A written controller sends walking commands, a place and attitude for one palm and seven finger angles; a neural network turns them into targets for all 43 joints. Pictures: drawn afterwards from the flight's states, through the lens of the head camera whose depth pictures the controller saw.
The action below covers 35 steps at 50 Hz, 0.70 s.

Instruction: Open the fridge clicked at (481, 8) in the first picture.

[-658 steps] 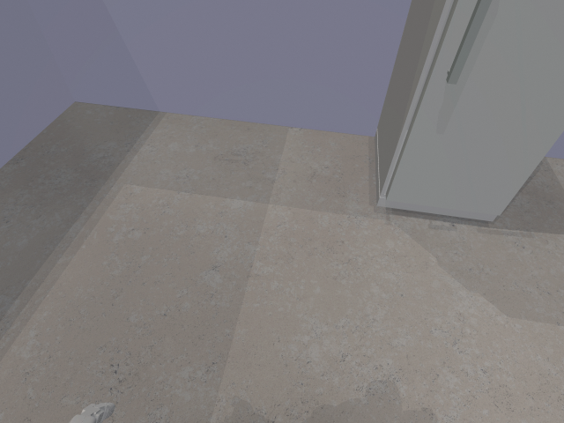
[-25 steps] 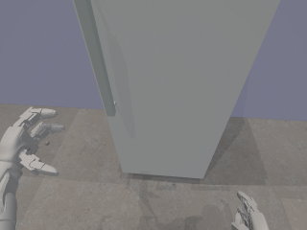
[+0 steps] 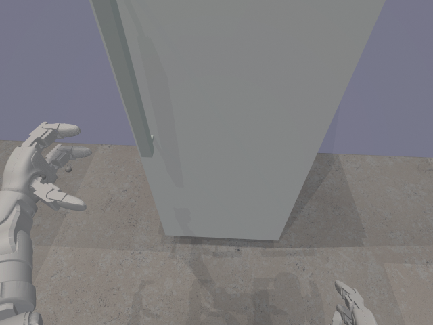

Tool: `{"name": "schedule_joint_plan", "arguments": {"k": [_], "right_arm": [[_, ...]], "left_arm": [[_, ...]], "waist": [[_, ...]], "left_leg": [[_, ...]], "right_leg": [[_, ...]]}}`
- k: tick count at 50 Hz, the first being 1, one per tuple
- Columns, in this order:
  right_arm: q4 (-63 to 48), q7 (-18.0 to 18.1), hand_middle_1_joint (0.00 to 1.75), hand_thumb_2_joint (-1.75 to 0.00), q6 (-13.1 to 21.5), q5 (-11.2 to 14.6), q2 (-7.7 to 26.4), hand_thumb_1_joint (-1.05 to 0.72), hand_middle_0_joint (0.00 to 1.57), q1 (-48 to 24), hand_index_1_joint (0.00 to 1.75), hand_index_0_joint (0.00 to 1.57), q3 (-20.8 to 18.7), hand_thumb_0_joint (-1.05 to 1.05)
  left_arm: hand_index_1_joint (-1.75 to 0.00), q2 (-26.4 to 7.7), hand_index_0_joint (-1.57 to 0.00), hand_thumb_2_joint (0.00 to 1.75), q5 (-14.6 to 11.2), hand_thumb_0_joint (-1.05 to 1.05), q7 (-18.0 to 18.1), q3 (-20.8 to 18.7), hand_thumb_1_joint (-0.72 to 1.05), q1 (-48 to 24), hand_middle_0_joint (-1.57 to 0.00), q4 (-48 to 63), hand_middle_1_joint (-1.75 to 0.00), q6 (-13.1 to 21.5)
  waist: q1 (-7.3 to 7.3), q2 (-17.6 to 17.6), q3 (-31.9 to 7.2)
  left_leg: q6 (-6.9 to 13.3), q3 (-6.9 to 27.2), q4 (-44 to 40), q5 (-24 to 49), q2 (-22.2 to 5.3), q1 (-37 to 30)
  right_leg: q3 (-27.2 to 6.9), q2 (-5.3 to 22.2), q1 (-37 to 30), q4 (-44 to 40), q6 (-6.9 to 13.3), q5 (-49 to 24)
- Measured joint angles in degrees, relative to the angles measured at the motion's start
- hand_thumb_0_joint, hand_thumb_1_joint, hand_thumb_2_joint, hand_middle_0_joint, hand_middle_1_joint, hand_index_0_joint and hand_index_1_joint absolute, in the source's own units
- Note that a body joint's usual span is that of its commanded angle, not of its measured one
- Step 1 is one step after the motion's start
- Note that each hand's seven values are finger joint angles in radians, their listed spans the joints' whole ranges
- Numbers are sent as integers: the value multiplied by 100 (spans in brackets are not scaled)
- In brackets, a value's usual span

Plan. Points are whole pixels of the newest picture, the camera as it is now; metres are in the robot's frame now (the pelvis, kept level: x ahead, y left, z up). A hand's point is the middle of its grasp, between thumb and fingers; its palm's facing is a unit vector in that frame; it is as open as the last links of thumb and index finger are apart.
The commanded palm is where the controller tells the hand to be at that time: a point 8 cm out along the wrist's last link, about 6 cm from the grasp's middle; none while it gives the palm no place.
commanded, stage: move the hooked fingers beside the handle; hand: left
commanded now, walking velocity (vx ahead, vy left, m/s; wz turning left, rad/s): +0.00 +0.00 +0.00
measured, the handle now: (131, 76) +0.55 +0.21 +0.17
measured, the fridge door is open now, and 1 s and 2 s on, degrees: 0 0 0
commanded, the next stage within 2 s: none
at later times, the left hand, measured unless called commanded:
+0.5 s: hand (80, 147) +0.39 +0.28 +0.12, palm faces +0.00 -1.00 +0.00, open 14.0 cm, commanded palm +0.37 +0.32 +0.11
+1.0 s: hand (91, 126) +0.46 +0.28 +0.11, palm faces -0.01 -1.00 +0.00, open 14.0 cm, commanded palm +0.44 +0.33 +0.11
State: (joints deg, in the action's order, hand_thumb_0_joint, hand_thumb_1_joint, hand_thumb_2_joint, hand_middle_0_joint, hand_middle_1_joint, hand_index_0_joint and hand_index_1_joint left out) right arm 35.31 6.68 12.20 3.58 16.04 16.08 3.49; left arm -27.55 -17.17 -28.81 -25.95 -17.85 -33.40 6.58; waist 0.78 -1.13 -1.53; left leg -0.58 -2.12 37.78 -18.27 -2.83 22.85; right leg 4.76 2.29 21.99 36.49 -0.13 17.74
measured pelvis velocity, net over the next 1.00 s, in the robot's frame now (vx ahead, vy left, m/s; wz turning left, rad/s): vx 0.00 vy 0.01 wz -0.02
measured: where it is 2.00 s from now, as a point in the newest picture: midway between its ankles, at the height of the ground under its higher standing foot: outside the picture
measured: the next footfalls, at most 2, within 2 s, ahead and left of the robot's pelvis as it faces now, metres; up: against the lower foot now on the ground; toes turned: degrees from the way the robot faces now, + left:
none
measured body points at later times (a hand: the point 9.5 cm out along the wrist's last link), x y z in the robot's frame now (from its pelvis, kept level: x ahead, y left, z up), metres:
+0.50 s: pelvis +0.01 +0.01 +0.00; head +0.05 +0.01 +0.44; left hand +0.39 +0.33 +0.12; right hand +0.12 -0.26 -0.10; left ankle +0.01 +0.13 -0.72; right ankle +0.01 -0.12 -0.72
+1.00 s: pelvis +0.00 +0.01 -0.01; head +0.08 +0.02 +0.43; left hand +0.45 +0.33 +0.12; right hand +0.04 -0.27 -0.12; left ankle +0.01 +0.13 -0.72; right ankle +0.01 -0.12 -0.72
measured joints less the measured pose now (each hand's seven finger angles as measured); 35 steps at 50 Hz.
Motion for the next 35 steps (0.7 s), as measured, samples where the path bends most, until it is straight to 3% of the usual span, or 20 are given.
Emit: {"name": "schedule_joint_plan", "arguments": {"k": [10, 28, 35], "right_arm": [[-1, -99, 30, -90, -240, -2, 124, -91, 20, 313, 30, 20, -141, 1], [-58, -179, 30, -90, -553, -36, 38, -91, 20, 285, 30, 20, -109, 1], [-65, -194, 30, -90, -704, -51, 50, -91, 20, 312, 30, 20, -88, 1]], "left_arm": [[-120, -95, -30, 30, 44, -1, -88, -99, -50, -209, -30, -390, -120, 164], [-120, -249, -30, 30, 249, -1, -40, -6, -50, -1195, -30, -1324, -120, 378], [-120, -434, -30, 30, 445, -1, 42, -10, -50, -1671, -31, -1964, -120, 460]], "waist": [[38, 5, -63], [147, 34, -190], [220, 66, -160]], "left_leg": [[24, -46, 117, -93, -11, 207], [55, -54, 269, -165, -12, 525], [60, -28, 392, -184, -16, 739]], "right_leg": [[-54, -6, 218, 95, -21, 60], [-75, -4, 513, 182, -51, 86], [-58, -3, 708, 287, -51, 103]]}}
